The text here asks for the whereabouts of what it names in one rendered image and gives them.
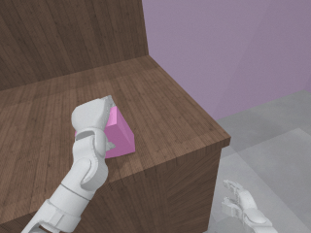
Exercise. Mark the right robot hand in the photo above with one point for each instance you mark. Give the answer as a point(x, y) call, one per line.
point(244, 200)

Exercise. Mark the left robot forearm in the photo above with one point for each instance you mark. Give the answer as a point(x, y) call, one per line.
point(62, 212)

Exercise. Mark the right robot forearm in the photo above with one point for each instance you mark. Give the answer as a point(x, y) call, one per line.
point(254, 221)

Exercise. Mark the left robot hand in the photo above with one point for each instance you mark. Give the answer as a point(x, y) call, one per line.
point(94, 113)

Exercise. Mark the sponge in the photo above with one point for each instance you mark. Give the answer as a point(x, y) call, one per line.
point(119, 133)

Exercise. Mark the table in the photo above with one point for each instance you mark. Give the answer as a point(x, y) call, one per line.
point(56, 55)

